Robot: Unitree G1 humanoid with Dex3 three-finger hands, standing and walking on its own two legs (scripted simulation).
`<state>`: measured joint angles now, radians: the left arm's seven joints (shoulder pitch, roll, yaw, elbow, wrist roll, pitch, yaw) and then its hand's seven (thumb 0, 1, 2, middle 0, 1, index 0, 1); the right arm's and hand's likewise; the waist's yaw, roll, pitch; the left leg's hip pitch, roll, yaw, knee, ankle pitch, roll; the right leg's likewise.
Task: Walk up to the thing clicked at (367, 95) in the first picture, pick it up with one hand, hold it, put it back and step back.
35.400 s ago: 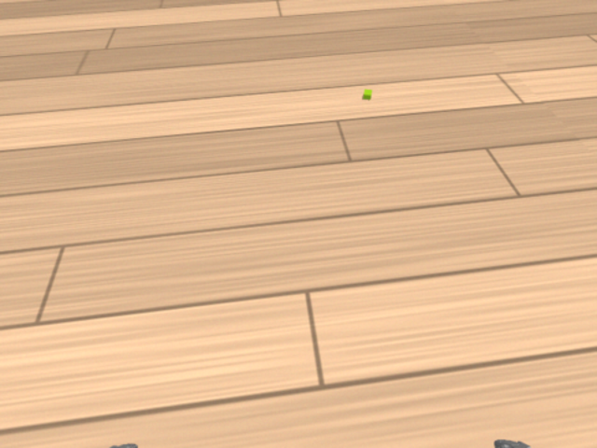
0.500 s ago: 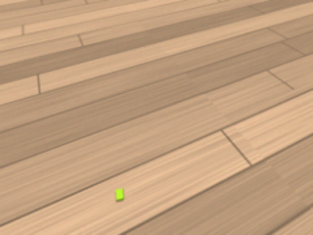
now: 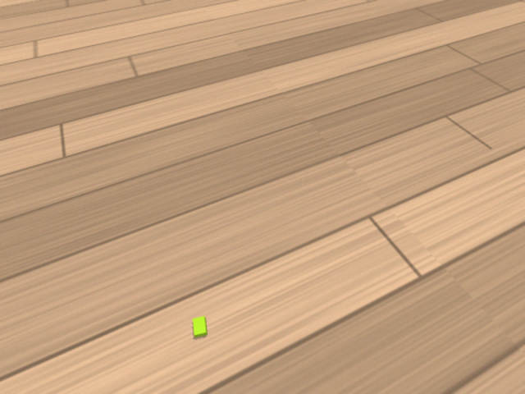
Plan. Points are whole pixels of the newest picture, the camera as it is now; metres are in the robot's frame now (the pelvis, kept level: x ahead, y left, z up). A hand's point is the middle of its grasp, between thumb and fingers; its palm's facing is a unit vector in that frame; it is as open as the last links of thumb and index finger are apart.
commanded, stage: stand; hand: left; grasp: from above
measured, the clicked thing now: (200, 326) +0.44 +0.28 -0.77
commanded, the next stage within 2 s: step back in 0.48 s
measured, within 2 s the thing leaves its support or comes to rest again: neither
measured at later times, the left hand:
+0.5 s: hand out of the picture +0.08 +0.25 -0.16, palm faces +0.01 -0.94 -0.33, open 7.3 cm
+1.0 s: hand out of the picture +0.05 +0.31 -0.18, palm faces -0.06 -0.93 -0.36, open 7.3 cm
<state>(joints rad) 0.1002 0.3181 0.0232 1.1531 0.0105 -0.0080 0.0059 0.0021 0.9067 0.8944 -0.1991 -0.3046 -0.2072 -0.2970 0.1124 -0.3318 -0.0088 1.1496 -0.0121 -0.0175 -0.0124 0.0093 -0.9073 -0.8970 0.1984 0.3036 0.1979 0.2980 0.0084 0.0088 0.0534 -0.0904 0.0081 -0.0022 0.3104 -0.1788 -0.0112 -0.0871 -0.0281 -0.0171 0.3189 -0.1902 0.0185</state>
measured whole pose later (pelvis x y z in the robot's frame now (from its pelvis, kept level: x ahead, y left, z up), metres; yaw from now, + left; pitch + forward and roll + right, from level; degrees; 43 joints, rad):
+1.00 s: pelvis -0.09 +0.05 -0.01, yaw -2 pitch -1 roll -2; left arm 0.05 0.41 0.06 0.90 0.01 0.06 0.03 0.00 0.91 0.89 -0.20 -0.30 -0.21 -0.30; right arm 0.13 -0.35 -0.05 0.95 -0.03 0.03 -0.01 0.01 -0.91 -0.90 0.20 0.30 0.20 0.30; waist -0.01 -0.05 0.20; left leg -0.31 -0.02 0.02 0.54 -0.22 0.06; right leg -0.47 0.13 0.17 1.16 -0.50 -0.01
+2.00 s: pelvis -0.40 +0.01 -0.02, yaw -2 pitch -1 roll -1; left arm 0.16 0.39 0.09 0.82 0.01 0.06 0.01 0.00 0.91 0.89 -0.20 -0.30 -0.21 -0.30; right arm 0.12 -0.37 -0.04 0.83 -0.03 0.02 -0.02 0.01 -0.90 -0.90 0.20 0.30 0.20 0.30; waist 0.03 -0.03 0.16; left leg -0.34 0.03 -0.01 0.61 -0.24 0.01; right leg -0.36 0.06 0.12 1.02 -0.51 0.02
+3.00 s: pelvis -0.68 -0.01 -0.01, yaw -3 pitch -3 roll +0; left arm 0.30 0.36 0.08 0.98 0.05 -0.03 -0.01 0.01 0.90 0.89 -0.20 -0.31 -0.21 -0.30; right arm 0.26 -0.43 -0.07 0.96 -0.03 0.03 0.03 0.01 -0.91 -0.90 0.20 0.30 0.20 0.30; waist 0.03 0.05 0.05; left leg -0.39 -0.01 -0.09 0.82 -0.38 -0.03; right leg -0.14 -0.01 0.01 0.51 -0.33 -0.02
